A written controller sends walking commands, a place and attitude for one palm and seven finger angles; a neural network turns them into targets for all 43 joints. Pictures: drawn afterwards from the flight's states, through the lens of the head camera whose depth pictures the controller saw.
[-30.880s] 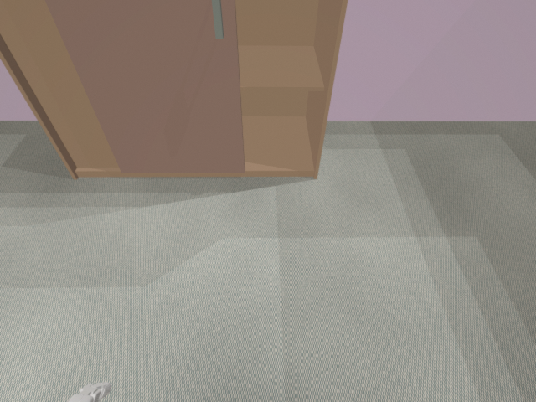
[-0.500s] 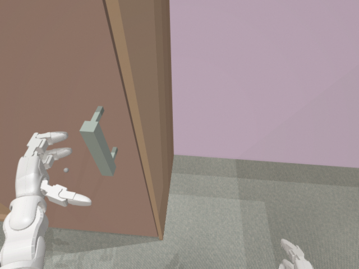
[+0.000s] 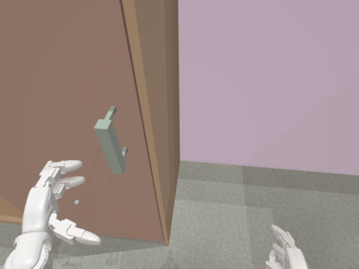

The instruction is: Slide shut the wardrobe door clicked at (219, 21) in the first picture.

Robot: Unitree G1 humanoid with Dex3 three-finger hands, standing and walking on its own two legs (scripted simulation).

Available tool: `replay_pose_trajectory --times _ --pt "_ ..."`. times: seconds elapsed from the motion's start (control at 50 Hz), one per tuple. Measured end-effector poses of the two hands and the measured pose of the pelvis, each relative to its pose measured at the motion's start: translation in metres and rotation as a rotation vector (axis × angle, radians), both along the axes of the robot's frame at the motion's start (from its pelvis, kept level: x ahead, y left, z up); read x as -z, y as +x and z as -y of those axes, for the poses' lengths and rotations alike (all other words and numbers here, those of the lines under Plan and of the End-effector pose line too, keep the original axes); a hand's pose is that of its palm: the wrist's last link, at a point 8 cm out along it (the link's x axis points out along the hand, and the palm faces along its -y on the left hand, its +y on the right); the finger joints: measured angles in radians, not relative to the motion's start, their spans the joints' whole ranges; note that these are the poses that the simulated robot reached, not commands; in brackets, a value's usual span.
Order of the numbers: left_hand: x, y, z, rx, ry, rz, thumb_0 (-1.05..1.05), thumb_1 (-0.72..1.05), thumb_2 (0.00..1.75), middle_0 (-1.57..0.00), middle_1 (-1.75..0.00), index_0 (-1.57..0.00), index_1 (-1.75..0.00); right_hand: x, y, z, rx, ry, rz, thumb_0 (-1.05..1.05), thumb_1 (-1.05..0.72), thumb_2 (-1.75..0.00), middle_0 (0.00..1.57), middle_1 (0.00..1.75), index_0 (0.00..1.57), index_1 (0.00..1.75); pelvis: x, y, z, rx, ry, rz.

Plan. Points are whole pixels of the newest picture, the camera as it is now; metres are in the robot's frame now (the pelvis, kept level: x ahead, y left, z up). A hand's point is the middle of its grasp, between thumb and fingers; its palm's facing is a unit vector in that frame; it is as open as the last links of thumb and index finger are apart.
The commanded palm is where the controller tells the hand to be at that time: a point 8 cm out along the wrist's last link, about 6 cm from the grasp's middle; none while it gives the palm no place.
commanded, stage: slip the hand off the handle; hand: left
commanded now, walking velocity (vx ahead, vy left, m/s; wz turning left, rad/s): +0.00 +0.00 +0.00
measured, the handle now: (115, 141) +0.36 +0.19 +0.11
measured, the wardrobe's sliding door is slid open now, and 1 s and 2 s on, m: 0.00 0.00 0.00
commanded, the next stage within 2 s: draw the hand back to the body in 0.10 s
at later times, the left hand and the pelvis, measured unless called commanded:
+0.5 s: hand (65, 199) +0.21 +0.23 +0.12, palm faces +0.07 -0.99 -0.10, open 14.7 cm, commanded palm +0.16 +0.28 +0.12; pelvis +0.01 -0.01 +0.00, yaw +0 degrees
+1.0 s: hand (44, 195) +0.20 +0.26 +0.14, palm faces +0.39 -0.84 -0.36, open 13.0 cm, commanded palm +0.15 +0.30 +0.17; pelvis +0.02 +0.00 +0.02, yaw +0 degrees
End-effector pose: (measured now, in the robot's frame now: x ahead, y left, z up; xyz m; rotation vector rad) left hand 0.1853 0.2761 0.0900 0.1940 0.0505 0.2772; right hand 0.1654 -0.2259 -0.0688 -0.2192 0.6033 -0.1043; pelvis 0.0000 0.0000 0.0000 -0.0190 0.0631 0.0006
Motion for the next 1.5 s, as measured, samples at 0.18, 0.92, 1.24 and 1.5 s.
replay_pose_trajectory --times 0.18,0.92,1.24,1.5 --pt "-0.002 -0.03 0.002 -0.024 0.029 -0.006 -0.01 -0.55 0.2 -0.25 -1.15 -0.26 -1.15 -0.003 0.007 0.002 -0.012 0.002 0.032 0.01 -0.9 -0.9 0.2 0.3 0.2 0.3 0.003 0.004 0.004 -0.004 -0.001 -0.005" --pt "-0.061 -0.028 -0.02 -0.111 0.16 0.044 -0.01 -0.3 0.32 -0.24 -1.0 -0.25 -1.0 -0.032 0.033 -0.014 -0.04 0.004 0.135 0.02 -0.9 -0.9 0.2 0.3 0.2 0.3 -0.014 0.014 -0.002 0.0 -0.003 0.073" --pt "-0.097 -0.011 -0.023 -0.146 0.263 0.133 0.0 0.26 0.59 -0.23 -0.67 -0.23 -0.67 -0.018 0.023 -0.015 -0.004 0.028 0.004 0.02 -0.9 -0.9 0.2 0.3 0.2 0.3 -0.024 0.027 -0.006 0.021 0.011 0.119" --pt "-0.122 -0.01 -0.018 -0.142 0.295 0.229 0.01 0.71 0.81 -0.21 -0.4 -0.22 -0.4 -0.028 0.032 -0.001 0.011 0.014 0.021 0.02 -0.91 -0.9 0.2 0.3 0.2 0.3 -0.028 0.028 -0.001 0.025 0.012 0.136"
